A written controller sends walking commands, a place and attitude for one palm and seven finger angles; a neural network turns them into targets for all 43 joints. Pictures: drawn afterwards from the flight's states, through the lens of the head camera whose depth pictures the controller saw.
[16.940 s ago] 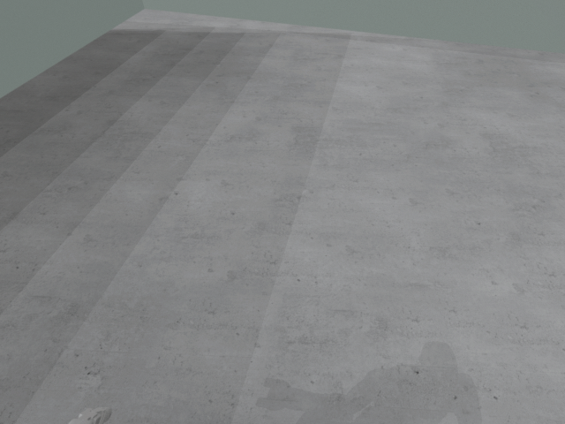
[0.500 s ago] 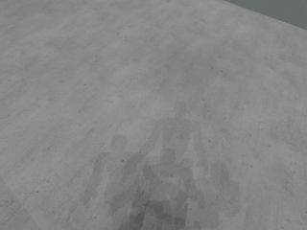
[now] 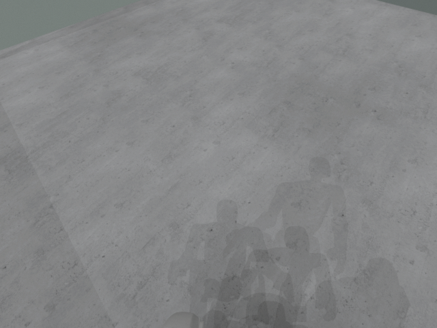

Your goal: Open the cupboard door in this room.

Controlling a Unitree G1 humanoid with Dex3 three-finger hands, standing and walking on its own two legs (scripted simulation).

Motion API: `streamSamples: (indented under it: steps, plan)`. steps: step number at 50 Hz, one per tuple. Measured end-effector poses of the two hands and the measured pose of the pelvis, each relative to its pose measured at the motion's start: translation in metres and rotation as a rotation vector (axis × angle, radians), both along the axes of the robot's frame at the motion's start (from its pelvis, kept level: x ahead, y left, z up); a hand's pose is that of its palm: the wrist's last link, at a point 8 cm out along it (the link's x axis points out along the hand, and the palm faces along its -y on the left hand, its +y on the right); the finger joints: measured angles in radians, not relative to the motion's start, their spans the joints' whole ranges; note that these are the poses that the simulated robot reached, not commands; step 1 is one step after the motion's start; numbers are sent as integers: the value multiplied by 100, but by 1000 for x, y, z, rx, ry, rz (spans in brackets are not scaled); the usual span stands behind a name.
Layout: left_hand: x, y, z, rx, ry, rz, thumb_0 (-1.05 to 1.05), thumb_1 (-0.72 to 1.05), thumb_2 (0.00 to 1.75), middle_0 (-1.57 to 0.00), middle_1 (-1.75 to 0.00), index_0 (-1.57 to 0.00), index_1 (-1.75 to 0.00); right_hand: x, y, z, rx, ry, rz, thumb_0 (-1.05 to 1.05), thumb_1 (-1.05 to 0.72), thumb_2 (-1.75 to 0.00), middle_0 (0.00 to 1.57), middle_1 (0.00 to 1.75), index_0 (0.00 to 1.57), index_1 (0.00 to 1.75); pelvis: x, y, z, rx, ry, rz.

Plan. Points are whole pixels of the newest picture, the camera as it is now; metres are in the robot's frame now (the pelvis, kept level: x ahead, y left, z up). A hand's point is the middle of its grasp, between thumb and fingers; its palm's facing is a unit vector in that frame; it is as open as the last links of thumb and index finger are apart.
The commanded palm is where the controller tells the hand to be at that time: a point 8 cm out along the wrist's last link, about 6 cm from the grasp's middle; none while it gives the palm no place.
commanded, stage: turn or walk to find it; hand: left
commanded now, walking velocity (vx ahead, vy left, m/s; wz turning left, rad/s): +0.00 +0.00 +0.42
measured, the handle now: out of the picture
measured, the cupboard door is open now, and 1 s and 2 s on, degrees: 0 0 0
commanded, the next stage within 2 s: none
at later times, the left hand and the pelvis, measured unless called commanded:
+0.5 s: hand out of the picture -0.01 +0.26 -0.17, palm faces +0.27 -0.93 -0.25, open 7.4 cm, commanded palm none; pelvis -0.02 +0.04 +0.00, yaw +12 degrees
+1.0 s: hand out of the picture -0.06 +0.18 -0.16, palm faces +0.45 -0.86 -0.25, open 7.4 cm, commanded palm none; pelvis -0.03 -0.02 +0.00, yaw +26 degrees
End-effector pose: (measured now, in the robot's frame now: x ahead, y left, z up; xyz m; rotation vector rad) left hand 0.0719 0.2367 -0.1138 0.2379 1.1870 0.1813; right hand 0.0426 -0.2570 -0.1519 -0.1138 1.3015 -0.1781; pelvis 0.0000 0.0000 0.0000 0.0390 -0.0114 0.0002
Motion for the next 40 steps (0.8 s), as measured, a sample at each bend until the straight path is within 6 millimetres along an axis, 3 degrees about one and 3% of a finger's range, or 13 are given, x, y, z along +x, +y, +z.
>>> streamSamples:
  steps: [7, 14, 17, 22, 27, 34, 40]
  plan:
    - [-48, 8, -11, -26, 67, 103, 1, 90, 90, -20, -30, -20, -30, 17, 7, 7, -25, 34, 100, 0, -91, -90, 19, 30, 20, 30, -4, 4, 1, -2, 6, 70]
    - [-104, 45, -40, -56, 149, 226, 1, 90, 90, -20, -30, -20, -30, 63, 44, 12, -71, -66, 226, 0, -91, -90, 19, 30, 20, 30, -10, 29, -14, -36, 12, 141]
    - [-118, 58, -42, -51, 187, 258, 1, 90, 90, -20, -29, -20, -30, 74, 61, 21, -75, -111, 262, 0, -91, -90, 20, 30, 20, 30, -14, 35, -11, -34, 4, 153]
    - [-113, 68, -29, -49, 138, 289, 1, 90, 90, -20, -29, -20, -30, 78, 76, 30, -66, -122, 302, 0, -90, -90, 20, 30, 20, 30, -17, 38, -1, -53, 2, 193]
    - [-95, 65, -19, -33, 55, 295, 1, 90, 90, -19, -29, -20, -30, 73, 76, 26, -38, -110, 321, 0, -90, -90, 20, 30, 20, 30, -20, 31, 2, -49, 4, 233]
    - [-72, 38, -9, 8, -57, 292, 1, 90, 90, -20, -29, -20, -30, 63, 47, 1, 4, -62, 325, 0, -90, -90, 20, 30, 20, 30, -21, 3, -9, -21, 7, 293]
    - [-96, 6, 1, 14, -57, 346, 1, 90, 90, -20, -29, -20, -30, 61, 22, -4, 5, -7, 354, 0, -90, -90, 20, 30, 20, 30, -25, -13, -4, -10, -8, 357]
